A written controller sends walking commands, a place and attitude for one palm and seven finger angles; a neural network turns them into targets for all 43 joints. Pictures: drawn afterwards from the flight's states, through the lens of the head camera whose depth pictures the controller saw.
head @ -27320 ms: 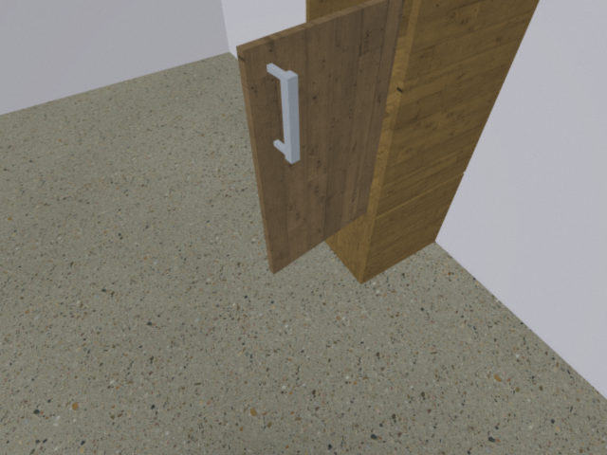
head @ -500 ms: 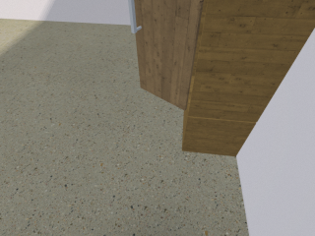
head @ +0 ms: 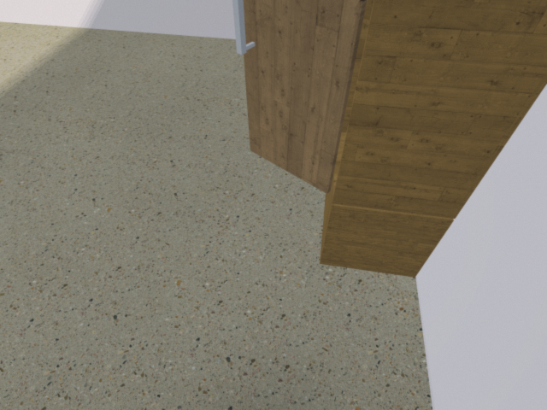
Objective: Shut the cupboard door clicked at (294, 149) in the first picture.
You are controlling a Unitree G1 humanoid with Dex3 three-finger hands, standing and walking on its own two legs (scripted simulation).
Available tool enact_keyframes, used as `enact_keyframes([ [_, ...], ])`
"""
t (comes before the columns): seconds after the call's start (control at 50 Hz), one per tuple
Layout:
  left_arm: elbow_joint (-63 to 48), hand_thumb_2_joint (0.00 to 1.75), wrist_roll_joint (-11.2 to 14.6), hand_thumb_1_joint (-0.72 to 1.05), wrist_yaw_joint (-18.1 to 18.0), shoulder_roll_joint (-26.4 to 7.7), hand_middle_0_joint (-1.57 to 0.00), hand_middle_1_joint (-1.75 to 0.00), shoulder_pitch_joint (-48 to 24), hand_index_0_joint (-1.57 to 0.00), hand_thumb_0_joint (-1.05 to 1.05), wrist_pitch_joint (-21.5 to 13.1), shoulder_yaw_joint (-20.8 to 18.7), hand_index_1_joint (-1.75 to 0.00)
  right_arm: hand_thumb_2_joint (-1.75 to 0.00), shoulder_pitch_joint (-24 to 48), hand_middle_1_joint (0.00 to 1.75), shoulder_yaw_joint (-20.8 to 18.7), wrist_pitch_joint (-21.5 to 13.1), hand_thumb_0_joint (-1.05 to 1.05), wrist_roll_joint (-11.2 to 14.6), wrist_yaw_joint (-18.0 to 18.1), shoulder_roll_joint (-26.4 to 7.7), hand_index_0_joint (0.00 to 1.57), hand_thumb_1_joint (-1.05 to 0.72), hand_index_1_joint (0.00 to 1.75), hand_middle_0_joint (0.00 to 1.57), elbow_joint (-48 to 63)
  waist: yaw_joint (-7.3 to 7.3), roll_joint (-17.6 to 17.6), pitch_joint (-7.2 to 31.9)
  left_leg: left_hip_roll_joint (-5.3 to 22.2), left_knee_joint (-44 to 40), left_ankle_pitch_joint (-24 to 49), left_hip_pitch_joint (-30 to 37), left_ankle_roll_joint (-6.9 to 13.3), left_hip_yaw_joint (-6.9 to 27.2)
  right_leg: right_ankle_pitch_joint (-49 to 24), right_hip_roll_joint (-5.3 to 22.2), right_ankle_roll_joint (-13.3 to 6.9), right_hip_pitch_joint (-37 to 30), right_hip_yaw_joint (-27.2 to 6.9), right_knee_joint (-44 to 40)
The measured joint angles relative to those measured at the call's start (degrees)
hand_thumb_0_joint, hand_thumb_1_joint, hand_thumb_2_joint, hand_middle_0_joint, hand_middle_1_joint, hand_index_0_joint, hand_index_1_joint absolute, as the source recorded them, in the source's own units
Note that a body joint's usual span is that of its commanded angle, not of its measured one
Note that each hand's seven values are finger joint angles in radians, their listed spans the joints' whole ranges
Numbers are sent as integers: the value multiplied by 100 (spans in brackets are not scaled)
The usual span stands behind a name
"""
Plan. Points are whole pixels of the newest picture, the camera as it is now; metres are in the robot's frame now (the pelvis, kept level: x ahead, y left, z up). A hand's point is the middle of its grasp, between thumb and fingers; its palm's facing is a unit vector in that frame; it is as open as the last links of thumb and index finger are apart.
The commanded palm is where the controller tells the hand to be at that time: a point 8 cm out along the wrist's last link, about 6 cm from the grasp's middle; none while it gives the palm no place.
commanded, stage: walk to a spot facing it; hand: left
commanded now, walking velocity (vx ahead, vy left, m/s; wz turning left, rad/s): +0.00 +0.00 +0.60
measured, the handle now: (244, 19) +0.99 +0.12 +0.13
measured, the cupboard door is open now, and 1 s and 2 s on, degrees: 60 60 60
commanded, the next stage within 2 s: none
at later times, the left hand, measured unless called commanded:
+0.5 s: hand out of the picture +0.03 +0.23 -0.16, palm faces +0.31 -0.89 -0.32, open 7.4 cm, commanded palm none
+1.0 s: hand out of the picture -0.07 +0.22 -0.16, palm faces +0.61 -0.75 -0.27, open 7.4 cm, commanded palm none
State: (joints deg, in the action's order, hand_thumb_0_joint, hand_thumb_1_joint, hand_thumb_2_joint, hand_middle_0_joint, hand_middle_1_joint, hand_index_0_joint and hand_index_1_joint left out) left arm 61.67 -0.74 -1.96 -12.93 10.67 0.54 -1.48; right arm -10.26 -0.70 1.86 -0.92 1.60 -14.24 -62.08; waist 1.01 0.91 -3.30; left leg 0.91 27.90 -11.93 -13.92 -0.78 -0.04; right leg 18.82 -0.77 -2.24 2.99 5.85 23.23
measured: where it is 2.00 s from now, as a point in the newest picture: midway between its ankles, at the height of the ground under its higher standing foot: outside the picture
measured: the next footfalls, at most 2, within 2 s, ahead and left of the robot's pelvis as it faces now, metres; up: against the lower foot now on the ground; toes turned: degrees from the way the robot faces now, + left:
right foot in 0.46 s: +0.06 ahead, -0.12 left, +0.00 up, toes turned +17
left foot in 0.76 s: -0.03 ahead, +0.14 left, +0.00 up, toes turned +34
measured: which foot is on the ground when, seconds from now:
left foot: down 0.00-0.46, up 0.48-0.74, down 0.76-1.00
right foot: down 0.00-0.16, up 0.18-0.44, down 0.46-0.76, up 0.78-1.00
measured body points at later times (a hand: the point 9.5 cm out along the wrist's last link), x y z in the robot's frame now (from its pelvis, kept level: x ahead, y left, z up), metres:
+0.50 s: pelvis -0.01 -0.01 -0.01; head +0.04 +0.00 +0.44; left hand +0.01 +0.28 -0.14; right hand +0.11 -0.23 -0.17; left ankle +0.02 +0.13 -0.73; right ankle +0.02 -0.13 -0.74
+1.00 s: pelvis +0.00 +0.00 -0.01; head +0.03 +0.03 +0.44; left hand -0.10 +0.26 -0.14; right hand +0.22 -0.15 -0.15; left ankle -0.06 +0.12 -0.74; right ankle +0.09 -0.09 -0.72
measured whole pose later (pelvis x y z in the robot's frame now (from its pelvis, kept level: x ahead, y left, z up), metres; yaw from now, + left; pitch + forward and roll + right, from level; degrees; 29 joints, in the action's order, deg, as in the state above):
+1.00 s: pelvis +0.00 +0.00 -0.01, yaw +39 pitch +0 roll -1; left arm 50.3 -1.6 1.0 -14.6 12.0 2.0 -3.8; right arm -11.5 -2.5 2.3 -2.3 -0.4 -13.5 -51.0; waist 0.5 1.3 -5.1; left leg -0.3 32.9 -15.6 -17.4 0.2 4.8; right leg 25.1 2.8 2.8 21.3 4.1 44.2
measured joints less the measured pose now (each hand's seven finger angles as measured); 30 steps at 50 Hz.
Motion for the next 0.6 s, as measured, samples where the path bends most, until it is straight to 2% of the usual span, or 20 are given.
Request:
enact_keyframes([
  [0.06, -178, 90, -47, 91, -15, 82, -20, -30, 68, -20, 0, 31, -48, -30, -90, -130, 30, -70, 131, 1, -7, -31, 118, 20, -91, 30, 20, 84, -1, -34, -136, -3, 1231, -873, -438, 3, -84, 231, 75, -3, 33, 215, 336],
  [0.1, -251, 90, -78, 91, -12, 103, -20, -30, 126, -20, 0, 61, -84, -30, -90, -200, 30, -106, 192, 1, 1, -70, 215, 20, -91, 30, 20, 164, 7, -130, -237, 11, 1592, -1218, -555, -11, -213, 400, 195, 40, 49, 337, 580],
  [0.14, -312, 90, -69, 91, 7, 93, -20, -30, 188, -20, 0, 97, -107, -30, -90, -279, 30, -112, 188, 1, -11, -120, 286, 20, -91, 30, 20, 287, 47, -234, -314, 25, 1238, -811, -479, 5, -351, 631, 364, 131, 144, 463, 958],
  [0.16, -359, 90, -49, 90, 21, 106, -20, -30, 234, -20, 0, 118, -112, -30, -90, -337, 30, -112, 158, 1, -32, -146, 272, 20, -90, 30, 20, 374, 60, -200, -309, 55, 936, -176, -438, 117, -304, 767, 416, 185, 311, 529, 1304],
  [0.18, -396, 90, -22, 90, 28, 99, -20, -30, 233, -20, 0, 153, -122, -30, -90, -346, 30, -129, 121, 1, -59, -150, 287, 20, -90, 30, 20, 427, 67, -224, -343, -7, 1027, -79, -538, 207, -291, 958, 488, 257, 559, 469, 1831],
  [0.22, -470, 90, -22, 91, 14, 54, -20, -30, 178, -20, 0, 256, -146, -30, -90, -326, 30, -133, 78, 1, -91, -143, 352, 20, -90, 30, 20, 499, 61, -296, -433, -144, 1176, -373, -651, 291, -275, 1413, 467, 303, 1091, 69, 2895],
  [0.28, -584, 90, -31, 91, 33, 43, -20, -30, 24, -20, 0, 329, -198, -30, -90, -356, 30, -129, 66, 1, -123, -109, 380, 20, -90, 30, 21, 588, 88, -183, -433, -255, 887, -298, -722, 282, -75, 1255, 350, 336, 1683, -276, 3577],
  [0.38, -915, 90, -28, 91, 65, 42, -20, -30, -191, -20, 0, 226, -218, -30, -90, -345, 30, -162, 91, 1, -139, -96, 309, 20, -90, 30, 21, 660, 103, 109, -357, -308, 287, 199, -755, 231, 380, 961, 219, 381, 1862, -505, 2746],
  [0.42, -1033, 90, -27, 91, 62, 25, -20, -30, -231, -20, 0, 178, -215, -30, -90, -335, 30, -205, 127, 1, -131, -105, 267, 20, -90, 30, 21, 698, 112, 181, -292, -328, 193, 304, -793, 166, 576, 746, 160, 385, 1693, -528, 2111],
  [0.46, -1170, 90, -39, 91, 58, -25, -20, -30, -188, -20, 0, 111, -214, -30, -90, -356, 30, -264, 187, 1, -97, -118, 237, 20, -90, 30, 21, 760, 94, 149, -166, -425, 287, 292, -917, 90, 733, 445, 184, 332, 1323, -523, 1101],
  [0.48, -1220, 90, -72, 91, 45, -53, -20, -30, -158, -20, 0, 71, -227, -30, -90, -330, 30, -308, 219, 1, -74, -129, 223, 20, -90, 30, 21, 780, 52, 85, -128, -499, 572, -102, -1058, 40, 742, 46, 241, 301, 1289, -519, 885],
  [0.52, -1210, 90, -103, 91, 12, -6, -20, -30, -146, -20, 0, 78, -200, -30, -90, -229, 30, -413, 273, 1, -79, -161, 105, 20, -90, 30, 21, 800, 49, 134, -165, -540, 1775, -1038, -1409, -31, 637, -94, 305, 279, 1255, -351, 991],
  [0.56, -1171, 90, -114, 91, -10, 50, -20, -30, -75, -20, 0, 90, -181, -30, -90, -136, 30, -485, 300, 1, -82, -195, -9, 20, -90, 30, 21, 847, 65, 145, -183, -468, 2954, -1289, -1670, -84, 396, -32, 391, 279, 1130, -210, 951],
  [0.6, -1120, 90, -128, 91, -18, 66, -20, -30, -19, -20, 0, 98, -169, -30, -90, -57, 30, -506, 289, 1, -59, -230, -61, 20, -91, 30, 20, 930, 114, 69, -213, -315, 3400, -1328, -1682, -152, 146, -1, 512, 302, 1011, -74, 886],
])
